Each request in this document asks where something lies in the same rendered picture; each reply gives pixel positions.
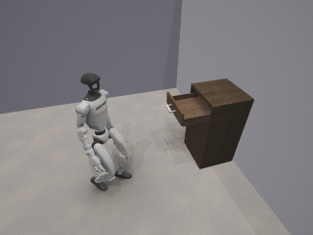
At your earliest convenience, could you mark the right robot thigh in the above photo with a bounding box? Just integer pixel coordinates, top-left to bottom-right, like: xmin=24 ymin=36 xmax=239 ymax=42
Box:
xmin=91 ymin=139 xmax=115 ymax=178

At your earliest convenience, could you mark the left robot forearm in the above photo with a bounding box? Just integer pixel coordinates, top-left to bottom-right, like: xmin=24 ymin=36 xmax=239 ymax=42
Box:
xmin=107 ymin=114 xmax=112 ymax=125

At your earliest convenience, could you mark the right robot forearm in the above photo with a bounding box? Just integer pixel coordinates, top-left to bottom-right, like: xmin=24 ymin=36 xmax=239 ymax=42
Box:
xmin=76 ymin=128 xmax=95 ymax=158

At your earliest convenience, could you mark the handle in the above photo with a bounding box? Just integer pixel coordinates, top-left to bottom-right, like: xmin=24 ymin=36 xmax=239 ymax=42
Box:
xmin=165 ymin=104 xmax=176 ymax=114

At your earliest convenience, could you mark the robot thigh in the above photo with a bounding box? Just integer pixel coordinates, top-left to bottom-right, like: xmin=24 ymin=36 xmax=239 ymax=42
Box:
xmin=108 ymin=127 xmax=128 ymax=162
xmin=91 ymin=139 xmax=115 ymax=178

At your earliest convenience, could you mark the right robot upper arm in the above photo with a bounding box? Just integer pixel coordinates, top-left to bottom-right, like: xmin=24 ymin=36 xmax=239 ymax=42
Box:
xmin=75 ymin=102 xmax=89 ymax=135

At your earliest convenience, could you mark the robot left hand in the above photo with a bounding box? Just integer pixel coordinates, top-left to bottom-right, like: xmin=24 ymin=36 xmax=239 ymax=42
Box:
xmin=106 ymin=124 xmax=114 ymax=129

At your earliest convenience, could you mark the drawer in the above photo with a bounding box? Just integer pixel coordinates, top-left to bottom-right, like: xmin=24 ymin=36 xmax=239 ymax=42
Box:
xmin=166 ymin=91 xmax=211 ymax=127

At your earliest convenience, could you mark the robot right hand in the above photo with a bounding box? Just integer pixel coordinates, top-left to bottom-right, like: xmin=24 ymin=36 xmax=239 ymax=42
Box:
xmin=89 ymin=155 xmax=105 ymax=172

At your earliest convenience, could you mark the left robot upper arm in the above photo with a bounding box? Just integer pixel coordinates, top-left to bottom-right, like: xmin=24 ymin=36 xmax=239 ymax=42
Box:
xmin=99 ymin=89 xmax=110 ymax=100

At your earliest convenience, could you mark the cabinet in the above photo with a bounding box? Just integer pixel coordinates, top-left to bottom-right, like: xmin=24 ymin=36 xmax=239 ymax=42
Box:
xmin=184 ymin=78 xmax=254 ymax=169

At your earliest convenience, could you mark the left robot thigh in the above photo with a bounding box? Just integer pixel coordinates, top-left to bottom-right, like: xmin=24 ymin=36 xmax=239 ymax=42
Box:
xmin=108 ymin=127 xmax=128 ymax=162

